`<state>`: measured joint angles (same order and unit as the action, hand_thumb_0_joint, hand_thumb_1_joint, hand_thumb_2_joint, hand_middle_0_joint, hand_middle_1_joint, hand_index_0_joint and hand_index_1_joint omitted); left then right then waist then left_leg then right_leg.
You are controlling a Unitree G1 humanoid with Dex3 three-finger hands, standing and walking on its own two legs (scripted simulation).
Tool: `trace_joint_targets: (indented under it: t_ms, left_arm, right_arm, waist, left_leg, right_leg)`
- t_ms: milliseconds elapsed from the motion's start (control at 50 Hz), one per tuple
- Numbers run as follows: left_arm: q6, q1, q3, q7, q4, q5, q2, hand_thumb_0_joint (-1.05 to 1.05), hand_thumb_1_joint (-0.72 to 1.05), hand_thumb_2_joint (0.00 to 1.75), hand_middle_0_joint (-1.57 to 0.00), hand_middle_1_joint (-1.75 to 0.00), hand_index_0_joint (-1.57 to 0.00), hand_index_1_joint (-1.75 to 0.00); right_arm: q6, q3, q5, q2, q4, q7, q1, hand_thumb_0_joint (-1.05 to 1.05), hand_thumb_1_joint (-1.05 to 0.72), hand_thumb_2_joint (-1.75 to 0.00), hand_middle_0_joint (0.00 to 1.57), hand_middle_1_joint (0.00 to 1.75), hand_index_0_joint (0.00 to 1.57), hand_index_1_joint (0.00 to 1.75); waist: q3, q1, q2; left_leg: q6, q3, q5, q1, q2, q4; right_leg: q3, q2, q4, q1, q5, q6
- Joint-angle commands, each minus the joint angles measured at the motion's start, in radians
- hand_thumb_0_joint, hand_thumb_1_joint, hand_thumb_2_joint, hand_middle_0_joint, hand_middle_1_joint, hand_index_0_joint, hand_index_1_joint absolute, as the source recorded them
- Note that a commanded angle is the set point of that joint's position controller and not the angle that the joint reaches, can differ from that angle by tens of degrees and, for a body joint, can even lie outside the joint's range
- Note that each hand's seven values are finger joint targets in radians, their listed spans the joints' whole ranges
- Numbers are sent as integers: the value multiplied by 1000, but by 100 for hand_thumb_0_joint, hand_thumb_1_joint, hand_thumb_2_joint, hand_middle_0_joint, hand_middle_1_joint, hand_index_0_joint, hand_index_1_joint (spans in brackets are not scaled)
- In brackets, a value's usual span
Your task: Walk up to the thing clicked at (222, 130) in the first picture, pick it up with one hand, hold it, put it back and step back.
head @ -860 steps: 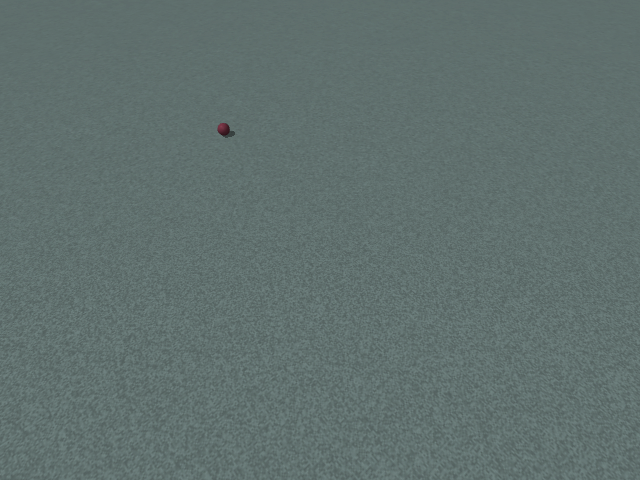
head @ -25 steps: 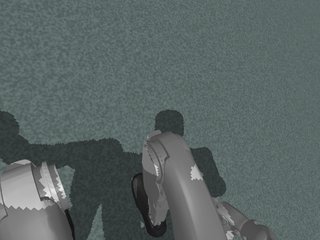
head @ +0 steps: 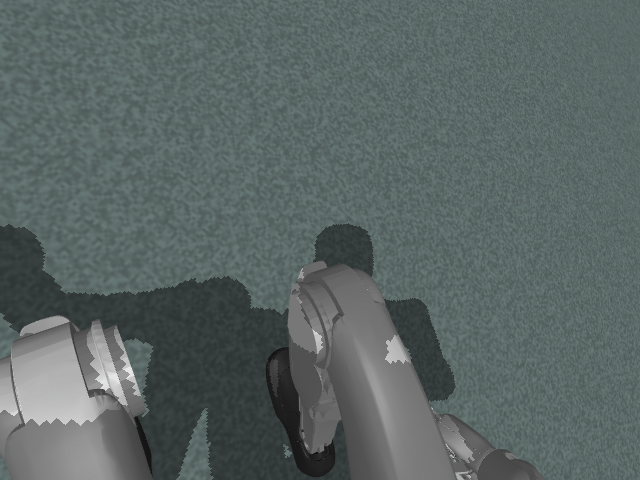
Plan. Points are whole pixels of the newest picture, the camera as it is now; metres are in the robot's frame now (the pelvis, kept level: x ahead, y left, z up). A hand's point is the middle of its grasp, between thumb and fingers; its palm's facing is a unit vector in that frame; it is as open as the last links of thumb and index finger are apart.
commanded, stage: settle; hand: left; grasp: from above
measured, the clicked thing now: out of the picture +0.38 +0.37 -0.25
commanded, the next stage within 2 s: lift in 0.66 s
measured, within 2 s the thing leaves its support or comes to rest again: leaves its support in 0.08 s
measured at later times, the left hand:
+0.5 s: hand out of the picture +0.36 +0.35 -0.15, palm faces -0.43 -0.16 -0.89, open 6.6 cm
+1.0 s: hand out of the picture +0.35 +0.36 -0.08, palm faces -0.43 -0.15 -0.89, open 6.5 cm
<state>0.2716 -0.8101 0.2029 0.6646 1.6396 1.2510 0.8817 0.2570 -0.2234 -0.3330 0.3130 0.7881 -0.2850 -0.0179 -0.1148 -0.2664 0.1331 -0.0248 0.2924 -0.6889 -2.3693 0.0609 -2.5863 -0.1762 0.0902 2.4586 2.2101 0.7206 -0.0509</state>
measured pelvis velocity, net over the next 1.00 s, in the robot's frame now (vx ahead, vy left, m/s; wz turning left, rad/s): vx -0.01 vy -0.01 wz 0.13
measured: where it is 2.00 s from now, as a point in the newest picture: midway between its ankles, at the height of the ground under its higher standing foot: (228, 465)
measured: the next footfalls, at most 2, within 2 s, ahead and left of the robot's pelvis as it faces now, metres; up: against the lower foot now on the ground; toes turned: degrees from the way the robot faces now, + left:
none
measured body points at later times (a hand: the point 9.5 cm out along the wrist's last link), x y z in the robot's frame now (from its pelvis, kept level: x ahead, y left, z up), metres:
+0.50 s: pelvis +0.00 +0.00 +0.03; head +0.20 +0.09 +0.42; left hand +0.38 +0.36 -0.10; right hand +0.14 -0.25 -0.08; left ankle +0.07 +0.14 -0.25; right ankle +0.10 -0.12 -0.25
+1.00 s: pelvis -0.01 -0.01 +0.06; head +0.19 +0.08 +0.46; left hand +0.37 +0.36 -0.03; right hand +0.10 -0.27 -0.05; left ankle +0.07 +0.14 -0.25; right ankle +0.10 -0.12 -0.25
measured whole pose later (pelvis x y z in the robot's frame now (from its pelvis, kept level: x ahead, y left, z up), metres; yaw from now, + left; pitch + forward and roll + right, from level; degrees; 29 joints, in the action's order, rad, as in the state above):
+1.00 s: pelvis -0.01 -0.01 +0.06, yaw +7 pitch +32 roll -7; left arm 0.16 -0.74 0.08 0.28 1.18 1.15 0.64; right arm 0.05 0.00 -0.11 0.27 0.77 -0.14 -0.15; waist 0.10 -0.13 -0.01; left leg -0.01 0.14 -0.61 -2.28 0.05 -2.31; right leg -0.08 0.03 2.27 2.15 0.70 -0.03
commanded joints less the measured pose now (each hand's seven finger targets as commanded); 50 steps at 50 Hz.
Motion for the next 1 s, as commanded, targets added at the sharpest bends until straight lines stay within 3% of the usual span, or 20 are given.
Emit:
trace_joint_targets:
  t_ms: [0,40,60,120,140,160,180,200,300,340,380,480,520,640,700,760,780,820,920,980]
  left_arm:
    - [-9,-204,34,37,-194,-14,263,0,74,52,-103,-58,-107,-53]
    - [-14,-206,43,31,-226,-16,259,0,76,52,-103,-60,-108,-56]
    - [-23,-202,19,22,-201,-13,234,0,76,53,-104,-59,-109,-55]
    - [-29,-226,37,3,-373,-33,230,0,78,53,-107,-59,-111,-54]
    - [-38,-204,20,-8,-367,-39,206,0,76,55,-106,-59,-110,-55]
    - [-48,-192,-39,-28,-377,-50,122,0,75,51,-105,-58,-109,-54]
    - [-57,-199,-44,-39,-377,-55,115,0,73,49,-103,-58,-108,-53]
    - [-64,-211,-19,-46,-412,-63,146,0,73,48,-103,-57,-108,-53]
    - [-110,-204,-74,-122,-378,-83,70,0,71,44,-102,-55,-107,-50]
    - [-114,-217,-66,-153,-405,-86,83,0,70,46,-104,-54,-108,-50]
    - [-113,-241,-96,-185,-394,-92,41,0,70,48,-104,-55,-108,-51]
    - [-94,-252,-82,-239,-440,-87,75,0,73,49,-107,-54,-111,-51]
    - [-83,-281,-73,-251,-463,-88,92,0,75,49,-109,-53,-113,-50]
    - [-60,-280,-57,-260,-518,-80,101,0,77,49,-109,-53,-113,-49]
    - [-62,-294,-69,-262,-525,-69,88,0,73,52,-107,-54,-110,-51]
    - [-69,-281,-60,-264,-527,-67,97,0,83,48,-116,-53,-119,-50]
    - [-74,-270,-75,-269,-524,-71,74,0,79,56,-115,-53,-117,-51]
    - [-84,-263,-49,-276,-562,-91,102,0,73,56,-110,-54,-112,-52]
    - [-117,-223,-76,-349,-630,-121,74,0,69,59,-106,-55,-108,-53]
    - [-117,-187,-63,-379,-704,-130,81,0,68,60,-105,-58,-107,-55]
  right_arm:
    - [-4,118,22,305,-7,11,-145,0,-90,-90,20,30,20,30]
    - [-5,132,33,304,-15,7,-151,0,-90,-90,20,30,20,30]
    - [-2,137,41,295,-15,3,-148,0,-90,-90,20,30,20,30]
    - [-9,172,65,293,-24,4,-161,0,-90,-90,20,30,20,30]
    - [-13,182,79,287,-30,3,-150,0,-90,-90,20,30,20,30]
    - [-16,186,85,270,-22,0,-162,0,-90,-90,20,30,20,30]
    - [-23,195,95,270,-16,0,-167,0,-90,-90,20,30,20,30]
    - [-29,205,108,273,-15,3,-183,0,-90,-90,20,30,20,30]
    - [-61,226,147,251,-14,14,-202,0,-90,-90,20,30,20,30]
    - [-75,234,162,248,-21,22,-202,0,-90,-90,20,30,20,30]
    - [-88,237,171,239,-26,30,-208,0,-90,-90,20,30,20,30]
    - [-120,237,186,215,-46,60,-213,0,-90,-90,20,30,20,30]
    - [-131,240,190,210,-52,74,-221,0,-90,-90,20,30,20,30]
    - [-154,247,195,201,-51,112,-234,0,-90,-90,20,30,20,30]
    - [-165,257,199,197,-49,128,-247,0,-90,-90,20,30,20,30]
    - [-170,262,201,198,-48,140,-261,0,-93,-91,20,30,20,30]
    - [-172,266,202,193,-51,142,-264,0,-92,-90,20,30,20,30]
    - [-176,273,207,196,-52,148,-273,0,-92,-90,20,30,20,30]
    - [-193,302,236,189,-64,161,-284,0,-92,-90,20,30,20,30]
    - [-206,313,250,182,-75,171,-287,0,-91,-90,20,30,20,30]
  waist:
    - [705,23,-547]
    - [707,29,-561]
    - [664,17,-532]
    - [777,64,-589]
    - [777,70,-596]
    - [774,67,-581]
    - [779,61,-565]
    - [805,80,-552]
    - [770,86,-440]
    - [795,105,-442]
    - [767,87,-400]
    - [789,107,-361]
    - [788,99,-330]
    - [832,123,-384]
    - [843,119,-386]
    - [855,133,-389]
    - [859,129,-390]
    - [888,150,-407]
    - [911,166,-401]
    - [920,182,-365]
  left_leg:
    - [14,-141,198,540,14,268]
    - [14,-146,210,546,13,273]
    - [17,-148,177,517,13,262]
    - [15,-162,187,564,6,296]
    - [14,-163,176,570,7,306]
    - [15,-172,194,573,4,311]
    - [20,-175,193,564,5,308]
    - [22,-179,208,564,1,315]
    - [37,-188,197,528,-6,341]
    - [37,-190,200,548,-9,357]
    - [42,-189,155,519,-13,371]
    - [49,-214,143,503,-22,375]
    - [53,-218,134,483,-24,372]
    - [45,-231,149,548,-29,409]
    - [42,-228,137,581,-27,432]
    - [42,-234,151,607,-30,456]
    - [42,-237,155,616,-29,457]
    - [43,-243,149,628,-33,481]
    - [45,-245,142,677,-37,537]
    - [50,-254,145,685,-42,562]
  right_leg:
    - [-96,33,-207,-279,-287,75]
    - [-91,32,-209,-272,-300,76]
    - [-88,28,-203,-239,-274,76]
    - [-70,24,-233,-259,-264,82]
    - [-66,22,-230,-236,-249,87]
    - [-66,22,-241,-235,-273,84]
    - [-53,26,-253,-241,-273,84]
    - [-50,22,-261,-247,-287,82]
    - [-32,11,-296,-237,-276,77]
    - [-27,4,-297,-244,-274,80]
    - [-19,2,-317,-237,-229,80]
    - [23,2,-364,-295,-188,82]
    - [38,1,-387,-304,-166,82]
    - [33,-11,-388,-299,-183,85]
    - [28,-12,-393,-277,-175,92]
    - [20,-18,-398,-288,-197,90]
    - [28,-18,-412,-297,-200,90]
    - [35,-22,-430,-314,-185,91]
    - [38,-27,-465,-334,-185,93]
    - [53,-28,-510,-391,-180,91]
